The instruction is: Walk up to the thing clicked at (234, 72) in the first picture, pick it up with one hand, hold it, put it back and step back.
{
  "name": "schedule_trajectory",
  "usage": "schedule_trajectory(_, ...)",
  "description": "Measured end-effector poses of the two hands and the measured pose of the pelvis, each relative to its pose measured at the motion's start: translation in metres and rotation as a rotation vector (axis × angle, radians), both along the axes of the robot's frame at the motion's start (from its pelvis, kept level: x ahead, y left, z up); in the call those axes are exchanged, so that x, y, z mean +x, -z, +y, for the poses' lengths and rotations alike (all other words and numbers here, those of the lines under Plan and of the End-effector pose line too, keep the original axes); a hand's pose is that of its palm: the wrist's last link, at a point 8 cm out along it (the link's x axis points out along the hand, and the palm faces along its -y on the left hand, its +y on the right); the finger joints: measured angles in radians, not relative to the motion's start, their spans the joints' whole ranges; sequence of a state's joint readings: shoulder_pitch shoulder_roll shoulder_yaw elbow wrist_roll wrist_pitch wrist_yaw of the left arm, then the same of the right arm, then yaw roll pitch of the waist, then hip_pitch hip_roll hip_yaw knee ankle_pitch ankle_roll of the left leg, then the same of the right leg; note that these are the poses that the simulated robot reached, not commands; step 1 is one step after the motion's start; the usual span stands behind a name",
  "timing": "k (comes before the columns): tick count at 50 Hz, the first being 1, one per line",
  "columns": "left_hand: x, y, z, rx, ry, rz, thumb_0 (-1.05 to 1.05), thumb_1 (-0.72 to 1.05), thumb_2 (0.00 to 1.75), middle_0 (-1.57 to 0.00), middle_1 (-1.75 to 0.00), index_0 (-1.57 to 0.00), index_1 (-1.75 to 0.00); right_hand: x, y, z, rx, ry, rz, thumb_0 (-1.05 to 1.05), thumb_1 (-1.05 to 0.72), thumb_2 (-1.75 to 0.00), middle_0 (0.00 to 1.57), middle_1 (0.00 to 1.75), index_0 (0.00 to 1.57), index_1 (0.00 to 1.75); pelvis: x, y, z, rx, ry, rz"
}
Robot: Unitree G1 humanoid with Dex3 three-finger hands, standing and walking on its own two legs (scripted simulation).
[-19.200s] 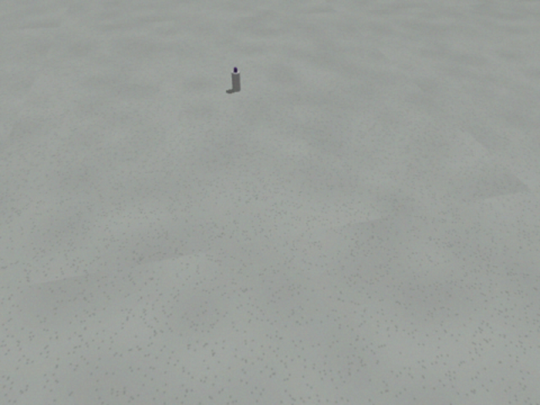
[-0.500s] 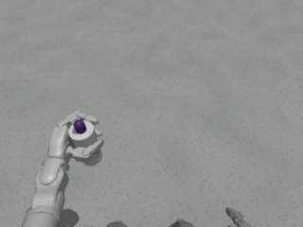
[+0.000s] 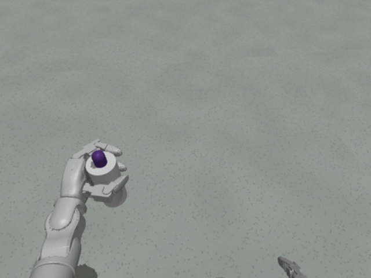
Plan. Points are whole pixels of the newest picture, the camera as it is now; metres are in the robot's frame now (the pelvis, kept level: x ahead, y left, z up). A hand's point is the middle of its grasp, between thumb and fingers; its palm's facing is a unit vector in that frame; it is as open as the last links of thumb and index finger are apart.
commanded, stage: hold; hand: left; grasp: from the side
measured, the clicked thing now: (107, 177) +0.32 +0.18 +0.03
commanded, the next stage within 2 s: none
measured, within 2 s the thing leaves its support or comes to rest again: neither
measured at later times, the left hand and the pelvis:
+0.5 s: hand (105, 180) +0.31 +0.17 +0.04, palm faces +0.02 -1.00 +0.00, open 8.0 cm; pelvis -0.01 +0.00 +0.01, yaw +0 degrees
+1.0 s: hand (102, 177) +0.31 +0.18 +0.05, palm faces +0.02 -1.00 -0.01, open 8.0 cm; pelvis -0.01 +0.01 +0.01, yaw +0 degrees
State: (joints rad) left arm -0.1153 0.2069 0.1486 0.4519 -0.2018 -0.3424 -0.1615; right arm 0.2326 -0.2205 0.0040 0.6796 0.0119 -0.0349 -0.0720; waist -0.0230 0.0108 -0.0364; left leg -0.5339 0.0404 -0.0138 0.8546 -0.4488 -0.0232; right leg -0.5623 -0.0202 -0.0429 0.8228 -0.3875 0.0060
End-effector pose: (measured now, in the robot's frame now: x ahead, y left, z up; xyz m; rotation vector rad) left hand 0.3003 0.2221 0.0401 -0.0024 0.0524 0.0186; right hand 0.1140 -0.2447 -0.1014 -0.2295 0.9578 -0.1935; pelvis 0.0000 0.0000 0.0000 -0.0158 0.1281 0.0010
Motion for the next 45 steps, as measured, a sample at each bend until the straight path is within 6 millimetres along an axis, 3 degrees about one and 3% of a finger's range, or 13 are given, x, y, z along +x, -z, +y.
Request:
schedule_trajectory(33, -0.018, -0.008, 0.007, 0.007, -0.007, -0.017, 0.01, -0.12, 1.08, -0.84, -1.05, -0.81, -1.06, -0.012, -0.008, 0.007, 0.006, -0.010, -0.022, 0.01, -0.90, -0.90, 0.20, 0.30, 0.20, 0.30, -0.013, -0.006, 0.005, -0.002, -0.001, -0.043)
schedule_trajectory(45, -0.014, -0.012, 0.010, 0.009, -0.002, -0.028, 0.01, -0.12, 1.08, -0.84, -1.05, -0.81, -1.06, -0.016, -0.008, 0.012, 0.016, -0.011, -0.018, 0.01, -0.90, -0.90, 0.20, 0.30, 0.20, 0.30, -0.014, -0.006, 0.008, -0.005, 0.000, -0.043)
